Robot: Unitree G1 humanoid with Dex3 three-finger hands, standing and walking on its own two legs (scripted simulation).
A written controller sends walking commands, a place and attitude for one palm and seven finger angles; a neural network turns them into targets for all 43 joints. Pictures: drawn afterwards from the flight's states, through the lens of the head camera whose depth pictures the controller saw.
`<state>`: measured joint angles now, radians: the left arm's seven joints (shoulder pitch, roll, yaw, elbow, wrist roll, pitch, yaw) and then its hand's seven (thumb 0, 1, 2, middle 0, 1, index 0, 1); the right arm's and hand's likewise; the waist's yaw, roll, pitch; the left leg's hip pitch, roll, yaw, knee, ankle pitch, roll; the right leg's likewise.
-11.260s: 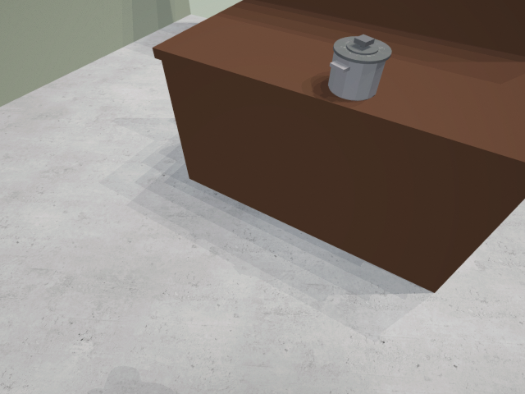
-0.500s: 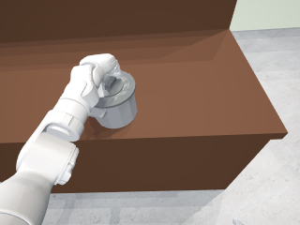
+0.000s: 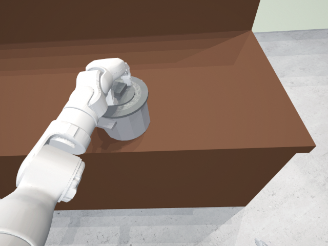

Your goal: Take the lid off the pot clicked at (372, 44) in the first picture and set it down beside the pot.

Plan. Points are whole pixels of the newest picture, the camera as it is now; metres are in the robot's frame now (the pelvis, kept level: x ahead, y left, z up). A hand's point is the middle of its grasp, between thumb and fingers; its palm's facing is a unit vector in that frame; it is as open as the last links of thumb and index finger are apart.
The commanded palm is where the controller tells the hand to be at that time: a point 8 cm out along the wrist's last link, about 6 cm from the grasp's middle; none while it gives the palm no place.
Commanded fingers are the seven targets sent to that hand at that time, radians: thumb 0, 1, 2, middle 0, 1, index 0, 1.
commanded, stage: close the fingers and squeeze the knob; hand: left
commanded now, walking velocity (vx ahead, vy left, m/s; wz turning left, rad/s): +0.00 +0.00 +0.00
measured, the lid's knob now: (117, 88) +0.50 +0.11 +0.11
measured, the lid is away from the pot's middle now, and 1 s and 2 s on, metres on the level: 0.00 0.00 0.02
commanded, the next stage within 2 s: lift the lid straight up in 1.34 s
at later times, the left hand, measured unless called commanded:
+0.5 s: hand (112, 88) +0.48 +0.12 +0.13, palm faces -0.36 -0.05 -0.93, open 7.9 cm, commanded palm +0.47 +0.12 +0.19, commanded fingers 0.00 0.33 0.83 -0.72 -1.03 -0.72 -1.03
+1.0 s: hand (111, 89) +0.47 +0.12 +0.13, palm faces -0.35 -0.06 -0.93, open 7.7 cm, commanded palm +0.47 +0.12 +0.19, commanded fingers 0.00 0.53 0.83 -0.90 -1.09 -0.72 -0.98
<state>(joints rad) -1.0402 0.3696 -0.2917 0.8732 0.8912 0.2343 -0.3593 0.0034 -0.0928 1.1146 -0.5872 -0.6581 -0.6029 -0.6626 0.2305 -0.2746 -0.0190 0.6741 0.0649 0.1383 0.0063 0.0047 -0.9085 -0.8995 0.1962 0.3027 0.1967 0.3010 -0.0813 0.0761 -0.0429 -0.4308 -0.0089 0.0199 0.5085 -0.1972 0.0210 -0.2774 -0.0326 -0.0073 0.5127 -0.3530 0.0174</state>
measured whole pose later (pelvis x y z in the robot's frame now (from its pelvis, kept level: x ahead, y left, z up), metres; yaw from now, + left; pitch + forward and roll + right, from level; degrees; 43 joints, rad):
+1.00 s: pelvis +0.00 +0.00 +0.00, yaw +0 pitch +7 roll +0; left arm -1.06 0.37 -0.28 0.90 0.89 0.24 -0.36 0.02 0.30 0.73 -0.82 -1.05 -0.60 -0.93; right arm 0.23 -0.27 -0.01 0.68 0.07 0.14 0.01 0.00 -0.91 -0.90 0.20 0.30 0.20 0.30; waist -0.08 0.08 -0.05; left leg -0.44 -0.01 0.02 0.52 -0.20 0.02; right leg -0.28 -0.03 -0.01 0.51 -0.35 0.02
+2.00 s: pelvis +0.00 +0.00 +0.00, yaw +0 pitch +6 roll +0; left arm -1.10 0.37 -0.27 0.85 0.89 0.27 -0.40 -0.03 0.32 0.73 -0.90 -1.06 -0.57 -0.93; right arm 0.22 -0.28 -0.02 0.69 0.06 0.09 0.02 0.01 -0.91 -0.90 0.20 0.30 0.20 0.30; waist -0.08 0.09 -0.04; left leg -0.40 -0.01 0.01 0.49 -0.19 0.02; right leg -0.25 -0.03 -0.01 0.50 -0.35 0.01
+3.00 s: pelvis -0.01 +0.01 +0.00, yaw +1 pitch +6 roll +0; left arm -1.34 0.43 -0.28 0.93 0.92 0.30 -0.53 -0.03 0.32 0.73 -0.92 -1.07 -0.56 -0.92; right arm 0.25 -0.28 -0.01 0.69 0.05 0.04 0.01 0.01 -0.91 -0.90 0.20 0.30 0.20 0.30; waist -0.08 0.07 -0.04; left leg -0.40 -0.03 0.01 0.47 -0.16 0.03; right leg -0.24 -0.05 -0.01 0.47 -0.32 0.03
